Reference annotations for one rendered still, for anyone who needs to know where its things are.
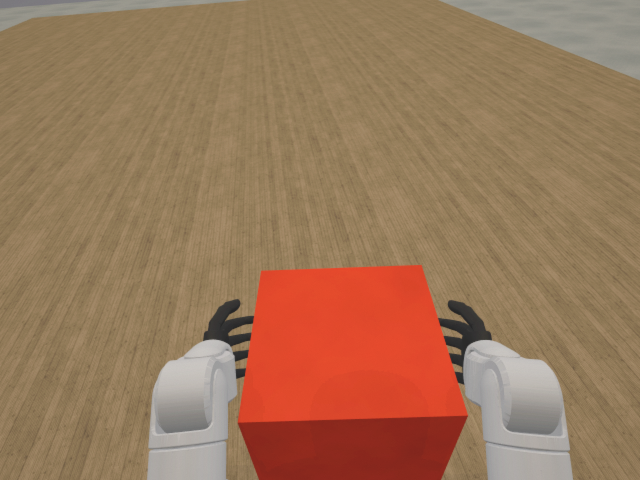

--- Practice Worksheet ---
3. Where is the carton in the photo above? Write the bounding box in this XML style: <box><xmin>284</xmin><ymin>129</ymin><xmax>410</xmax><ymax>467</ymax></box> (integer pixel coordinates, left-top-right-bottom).
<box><xmin>238</xmin><ymin>265</ymin><xmax>468</xmax><ymax>480</ymax></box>

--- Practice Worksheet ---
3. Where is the right robot forearm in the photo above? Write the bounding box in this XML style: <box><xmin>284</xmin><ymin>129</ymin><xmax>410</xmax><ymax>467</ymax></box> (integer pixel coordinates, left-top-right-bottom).
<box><xmin>463</xmin><ymin>340</ymin><xmax>573</xmax><ymax>480</ymax></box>

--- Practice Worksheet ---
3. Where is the robot left hand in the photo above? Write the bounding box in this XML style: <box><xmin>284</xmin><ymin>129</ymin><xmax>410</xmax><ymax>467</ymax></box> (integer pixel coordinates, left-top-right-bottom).
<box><xmin>203</xmin><ymin>299</ymin><xmax>254</xmax><ymax>379</ymax></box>

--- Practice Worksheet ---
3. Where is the robot right hand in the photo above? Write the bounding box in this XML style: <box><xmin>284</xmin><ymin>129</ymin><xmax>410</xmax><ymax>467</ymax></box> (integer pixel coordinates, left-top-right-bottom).
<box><xmin>438</xmin><ymin>300</ymin><xmax>492</xmax><ymax>385</ymax></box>

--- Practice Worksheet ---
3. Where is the left robot forearm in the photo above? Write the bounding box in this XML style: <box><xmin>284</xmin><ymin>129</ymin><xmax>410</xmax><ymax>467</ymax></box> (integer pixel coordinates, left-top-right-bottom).
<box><xmin>147</xmin><ymin>340</ymin><xmax>237</xmax><ymax>480</ymax></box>

